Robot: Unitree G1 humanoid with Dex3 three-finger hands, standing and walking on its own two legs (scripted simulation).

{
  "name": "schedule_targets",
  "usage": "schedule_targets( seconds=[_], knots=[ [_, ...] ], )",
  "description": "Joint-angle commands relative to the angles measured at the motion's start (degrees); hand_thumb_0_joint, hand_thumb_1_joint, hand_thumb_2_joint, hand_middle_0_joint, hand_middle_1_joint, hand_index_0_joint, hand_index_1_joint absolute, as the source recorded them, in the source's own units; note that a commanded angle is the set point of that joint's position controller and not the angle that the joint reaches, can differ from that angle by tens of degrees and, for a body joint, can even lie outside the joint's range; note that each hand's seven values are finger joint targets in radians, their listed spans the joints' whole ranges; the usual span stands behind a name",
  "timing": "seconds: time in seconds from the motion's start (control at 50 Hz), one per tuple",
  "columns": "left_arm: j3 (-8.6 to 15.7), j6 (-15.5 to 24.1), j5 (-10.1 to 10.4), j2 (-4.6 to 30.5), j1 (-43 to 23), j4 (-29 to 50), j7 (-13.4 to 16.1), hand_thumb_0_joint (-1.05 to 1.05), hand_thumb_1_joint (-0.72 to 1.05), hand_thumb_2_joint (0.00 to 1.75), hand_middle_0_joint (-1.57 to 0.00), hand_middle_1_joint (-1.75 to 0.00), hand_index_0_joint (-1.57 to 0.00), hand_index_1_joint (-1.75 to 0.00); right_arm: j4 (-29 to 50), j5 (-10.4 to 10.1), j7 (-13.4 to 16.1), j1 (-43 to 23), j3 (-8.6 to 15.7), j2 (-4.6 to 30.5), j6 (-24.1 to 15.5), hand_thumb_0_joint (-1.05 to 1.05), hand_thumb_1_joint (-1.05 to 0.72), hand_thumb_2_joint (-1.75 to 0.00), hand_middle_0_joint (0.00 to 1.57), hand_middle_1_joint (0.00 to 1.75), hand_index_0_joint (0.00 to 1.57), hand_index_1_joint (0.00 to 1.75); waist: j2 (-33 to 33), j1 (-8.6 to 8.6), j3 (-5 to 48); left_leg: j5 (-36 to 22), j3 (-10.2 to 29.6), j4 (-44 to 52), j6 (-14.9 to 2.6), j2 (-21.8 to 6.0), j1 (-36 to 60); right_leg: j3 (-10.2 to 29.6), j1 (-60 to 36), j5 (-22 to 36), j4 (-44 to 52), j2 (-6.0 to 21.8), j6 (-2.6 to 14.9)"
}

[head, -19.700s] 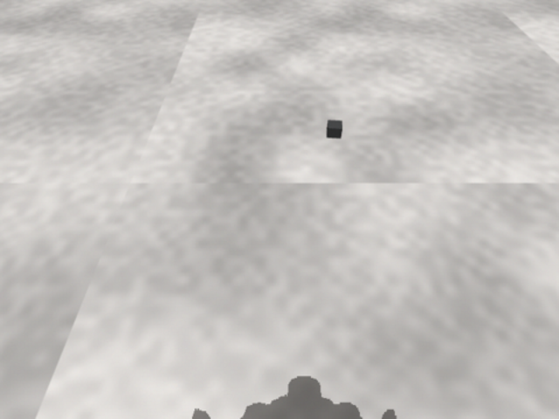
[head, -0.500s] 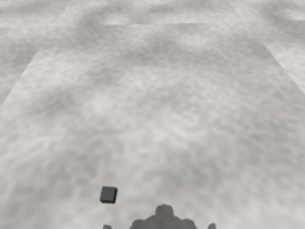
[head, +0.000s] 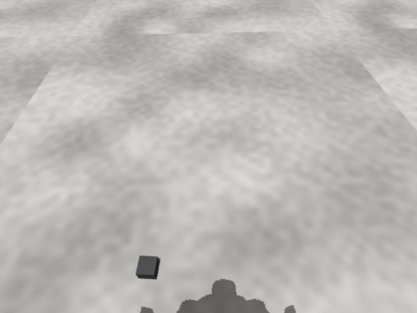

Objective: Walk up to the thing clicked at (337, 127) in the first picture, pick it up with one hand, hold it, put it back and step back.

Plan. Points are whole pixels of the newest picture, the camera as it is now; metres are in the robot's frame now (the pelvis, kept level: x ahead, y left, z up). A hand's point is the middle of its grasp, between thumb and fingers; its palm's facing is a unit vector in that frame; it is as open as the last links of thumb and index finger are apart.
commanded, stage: stand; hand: left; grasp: from above
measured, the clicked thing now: (148, 267) +0.43 +0.30 -0.75
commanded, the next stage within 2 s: rise first in 0.70 s
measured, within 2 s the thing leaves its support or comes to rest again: neither
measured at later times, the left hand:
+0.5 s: hand out of the picture +0.06 +0.26 -0.16, palm faces -0.02 -0.94 -0.35, open 7.4 cm
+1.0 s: hand out of the picture +0.14 +0.25 -0.17, palm faces +0.02 -0.94 -0.33, open 8.3 cm
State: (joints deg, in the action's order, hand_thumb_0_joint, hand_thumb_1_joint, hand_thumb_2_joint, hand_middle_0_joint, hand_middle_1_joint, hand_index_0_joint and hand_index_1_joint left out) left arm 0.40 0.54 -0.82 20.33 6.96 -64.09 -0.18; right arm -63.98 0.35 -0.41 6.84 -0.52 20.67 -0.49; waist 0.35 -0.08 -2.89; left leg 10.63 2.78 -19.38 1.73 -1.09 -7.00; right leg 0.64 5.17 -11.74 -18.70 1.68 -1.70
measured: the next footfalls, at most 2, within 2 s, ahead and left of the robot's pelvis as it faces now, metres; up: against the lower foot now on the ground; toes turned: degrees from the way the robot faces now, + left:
none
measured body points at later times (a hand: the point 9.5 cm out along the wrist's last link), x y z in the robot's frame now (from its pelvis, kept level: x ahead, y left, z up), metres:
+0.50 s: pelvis +0.00 +0.00 +0.00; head +0.02 +0.00 +0.45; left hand +0.07 +0.31 -0.13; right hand +0.07 -0.30 -0.13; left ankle +0.00 +0.14 -0.75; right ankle -0.02 -0.14 -0.75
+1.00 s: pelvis -0.01 +0.00 -0.02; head +0.04 +0.00 +0.43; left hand +0.14 +0.30 -0.14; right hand +0.09 -0.28 -0.14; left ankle +0.00 +0.14 -0.75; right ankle -0.02 -0.14 -0.75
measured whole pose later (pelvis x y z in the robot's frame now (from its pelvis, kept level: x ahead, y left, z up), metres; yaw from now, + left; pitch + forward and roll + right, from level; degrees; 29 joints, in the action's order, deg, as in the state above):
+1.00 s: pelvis -0.01 +0.00 -0.02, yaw +0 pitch +5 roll +0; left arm 8.2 0.8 -3.9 19.7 -3.1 -62.0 -1.5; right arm -47.3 -1.3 1.5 11.0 0.8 16.1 -2.5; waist -0.4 0.8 -0.7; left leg 15.8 3.0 -33.9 2.0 -1.3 -23.5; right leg 0.9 21.8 -16.9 -33.3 1.1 -1.5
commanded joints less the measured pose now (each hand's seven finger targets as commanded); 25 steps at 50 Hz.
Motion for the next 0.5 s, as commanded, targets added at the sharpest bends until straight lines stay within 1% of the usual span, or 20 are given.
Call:
schedule_targets(
  seconds=[0.0,0.02,0.06,0.12,0.14,0.18,0.2,0.22,0.28,0.3,0.32,0.34,0.4,0.44,0.46,0.48],
  knots=[
    [2.2,1.0,0.2,12.6,-1.4,3.6,0.6,0.0,0.9,0.9,-0.2,-0.3,-0.2,-0.3,3.1,0.0,0.8,-1.8,2.6,12.0,-1.2,0.0,-0.9,-0.9,0.2,0.3,0.2,0.3,0.0,0.05,4.6,-11.5,3.1,2.1,-2.74,-5.9,0.6,3.5,-0.9,10.6,1.9,5.6,2.62],
    [2.2,1.0,0.2,12.4,-1.3,3.6,0.7,0.0,0.9,0.9,-0.2,-0.3,-0.2,-0.3,3.1,-0.1,0.8,-2.2,2.6,12.2,-1.2,0.0,-0.9,-0.9,0.2,0.3,0.2,0.3,0.2,-0.13,4.4,-11.7,3.1,2.2,-2.84,-5.8,0.8,3.6,-0.9,11.1,2.1,5.7,2.57],
    [2.2,1.0,0.3,12.5,-1.8,3.4,0.7,0.0,0.9,0.9,-0.2,-0.3,-0.2,-0.3,3.2,0.0,0.8,-2.0,2.5,11.8,-1.1,0.0,-0.9,-0.9,0.2,0.3,0.2,0.3,-0.5,0.19,3.5,-10.7,3.2,2.5,-2.76,-5.7,0.4,3.4,-0.3,9.4,2.1,5.5,2.58],
    [2.2,0.9,0.4,12.2,-1.2,3.4,0.6,0.0,0.9,0.9,-0.2,-0.3,-0.2,-0.3,3.1,0.0,0.8,-2.1,2.7,12.1,-1.1,0.0,-0.9,-0.9,0.2,0.3,0.2,0.3,-0.2,-0.14,3.2,-9.3,3.4,2.7,-2.74,-5.8,0.7,3.4,0.5,7.2,2.6,5.3,2.71],
    [2.1,0.9,0.3,12.0,-1.2,3.4,0.6,0.0,0.9,0.9,-0.2,-0.3,-0.2,-0.3,3.1,0.0,0.8,-2.0,2.7,12.2,-1.1,0.0,-0.9,-0.9,0.2,0.3,0.2,0.3,0.1,-0.11,3.0,-8.6,3.2,2.8,-2.76,-5.6,-0.1,3.6,0.4,7.4,2.6,5.3,2.72],
    [2.2,0.9,0.2,12.4,-1.0,3.4,0.6,0.0,0.9,0.9,-0.2,-0.3,-0.2,-0.3,3.2,0.0,0.8,-2.3,2.8,12.1,-1.0,0.0,-0.9,-0.9,0.2,0.3,0.2,0.3,-0.7,-0.11,2.9,-7.4,3.6,2.9,-2.62,-5.6,0.3,3.4,1.2,5.6,2.9,5.2,2.61],
    [2.2,1.0,0.1,12.4,-1.1,3.4,0.7,0.0,0.9,0.9,-0.2,-0.3,-0.2,-0.3,3.3,0.0,0.8,-2.0,2.9,12.2,-0.9,0.0,-0.9,-0.9,0.2,0.3,0.2,0.3,-0.8,0.12,3.3,-7.6,3.3,2.4,-2.98,-5.7,0.1,3.4,0.5,7.1,2.8,5.3,2.61],
    [2.2,1.0,0.2,12.4,-0.9,3.4,0.6,0.0,0.9,0.9,-0.2,-0.3,-0.2,-0.3,3.2,0.1,0.8,-1.9,2.8,12.0,-1.0,0.0,-0.9,-0.9,0.2,0.3,0.2,0.3,-1.0,-0.02,3.4,-8.3,3.2,2.4,-2.9,-5.6,0.4,3.7,0.5,8.1,2.6,5.5,2.68],
    [2.2,1.0,0.4,12.5,-1.2,3.5,0.6,0.0,0.9,0.9,-0.2,-0.3,-0.2,-0.3,3.2,0.0,0.7,-1.2,2.6,11.7,-1.0,0.0,-0.9,-0.9,0.2,0.3,0.2,0.3,-0.5,0.23,3.0,-8.5,3.3,2.8,-2.78,-5.6,-0.3,3.6,0.2,7.8,2.4,5.5,2.66],
    [2.2,1.0,0.4,12.3,-0.9,3.4,0.6,0.0,0.9,0.9,-0.2,-0.3,-0.2,-0.3,3.2,-0.1,0.7,-1.9,2.7,12.1,-1.0,0.0,-0.9,-0.9,0.2,0.3,0.2,0.3,-0.3,-0.13,3.0,-8.6,3.5,2.8,-2.68,-5.6,0.3,3.6,0.8,7.0,2.6,5.3,2.64],
    [2.2,1.1,0.3,12.4,-0.9,3.5,0.6,0.0,0.9,0.9,-0.2,-0.3,-0.2,-0.3,3.4,0.1,0.7,-2.1,2.9,12.3,-1.0,0.0,-0.9,-0.9,0.2,0.3,0.2,0.3,-0.2,-0.1,4.0,-9.3,3.2,1.9,-2.97,-5.7,0.8,3.7,0.1,8.5,2.6,5.6,2.65],
    [2.2,1.1,0.2,12.5,-1.1,3.5,0.7,0.0,0.9,0.9,-0.2,-0.3,-0.2,-0.3,3.4,0.0,0.8,-2.1,2.8,11.9,-1.0,0.0,-0.9,-0.9,0.2,0.3,0.2,0.3,-0.7,0.03,4.0,-10.0,3.3,2.0,-2.84,-5.6,0.8,3.6,0.1,9.4,2.3,5.5,2.68],
    [2.2,1.1,0.4,12.4,-0.8,3.3,0.6,0.0,0.9,0.9,-0.2,-0.3,-0.2,-0.3,3.3,-0.1,0.8,-1.8,2.7,11.8,-1.0,0.0,-0.9,-0.9,0.2,0.3,0.2,0.3,-0.6,0.12,3.3,-8.6,3.3,2.3,-2.76,-5.4,0.8,3.7,0.8,7.8,2.7,5.4,2.65],
    [2.3,0.9,0.3,12.4,-0.9,3.5,0.6,0.0,0.9,0.9,-0.2,-0.3,-0.2,-0.3,3.3,0.0,0.8,-1.6,2.7,12.0,-0.9,0.0,-0.9,-0.9,0.2,0.3,0.2,0.3,-0.2,0.05,3.7,-9.1,3.0,2.2,-2.77,-5.4,0.4,3.7,0.2,8.9,2.5,5.4,2.73],
    [2.3,0.9,0.4,12.4,-0.6,3.4,0.6,0.0,0.9,0.9,-0.2,-0.3,-0.2,-0.3,3.4,0.0,0.8,-2.0,2.8,12.0,-1.0,0.0,-0.9,-0.9,0.2,0.3,0.2,0.3,0.0,-0.15,3.9,-10.1,3.2,1.9,-2.72,-5.7,1.0,3.7,-0.1,9.4,2.1,5.5,2.83],
    [2.3,0.9,0.3,12.3,-0.7,3.5,0.7,0.0,0.9,0.9,-0.2,-0.3,-0.2,-0.3,3.5,0.0,0.9,-1.8,2.7,12.0,-1.1,0.0,-0.9,-0.9,0.2,0.3,0.2,0.3,0.1,-0.04,4.8,-12.1,3.1,1.7,-2.91,-5.9,1.2,3.6,-0.6,11.3,1.7,5.7,2.82]
  ],
)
